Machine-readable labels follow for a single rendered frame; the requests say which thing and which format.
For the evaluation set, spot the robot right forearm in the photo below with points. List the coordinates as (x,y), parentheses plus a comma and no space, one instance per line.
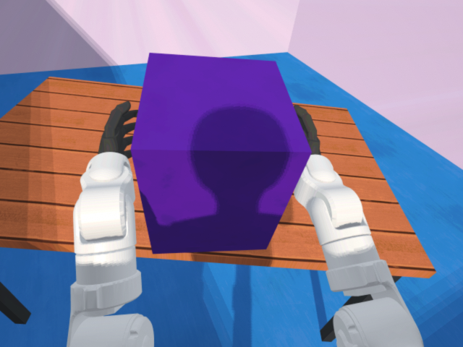
(354,265)

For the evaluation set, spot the left robot upper arm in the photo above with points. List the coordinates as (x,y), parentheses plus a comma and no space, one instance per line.
(125,330)

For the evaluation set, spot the right robot upper arm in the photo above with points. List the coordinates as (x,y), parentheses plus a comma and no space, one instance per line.
(376,323)

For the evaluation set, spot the robot left forearm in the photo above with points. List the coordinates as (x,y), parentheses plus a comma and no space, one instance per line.
(104,238)

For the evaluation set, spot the table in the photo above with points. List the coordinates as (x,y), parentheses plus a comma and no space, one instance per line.
(50,136)

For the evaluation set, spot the robot left hand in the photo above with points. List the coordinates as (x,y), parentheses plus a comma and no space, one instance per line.
(112,138)

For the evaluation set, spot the carton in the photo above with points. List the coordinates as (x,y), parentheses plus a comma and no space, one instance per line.
(218,150)

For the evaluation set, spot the robot right hand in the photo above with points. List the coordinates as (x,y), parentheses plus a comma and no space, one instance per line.
(309,129)

